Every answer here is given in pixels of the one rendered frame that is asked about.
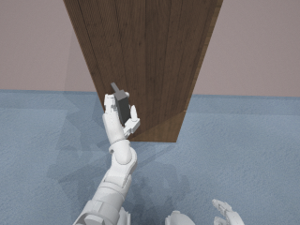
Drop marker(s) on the left robot forearm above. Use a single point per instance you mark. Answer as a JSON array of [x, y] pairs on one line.
[[106, 204]]

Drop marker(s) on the handle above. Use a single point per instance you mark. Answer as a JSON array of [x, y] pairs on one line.
[[122, 105]]

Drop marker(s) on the cupboard door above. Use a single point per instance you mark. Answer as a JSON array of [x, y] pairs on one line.
[[148, 48]]

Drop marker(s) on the right robot hand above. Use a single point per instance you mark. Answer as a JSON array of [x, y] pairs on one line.
[[232, 218]]

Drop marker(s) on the left robot thigh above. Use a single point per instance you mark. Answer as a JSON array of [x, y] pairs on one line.
[[125, 218]]

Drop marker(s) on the robot right shin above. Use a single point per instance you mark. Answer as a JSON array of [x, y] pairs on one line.
[[175, 212]]

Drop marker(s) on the left robot hand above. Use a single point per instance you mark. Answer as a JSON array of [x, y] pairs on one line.
[[112, 124]]

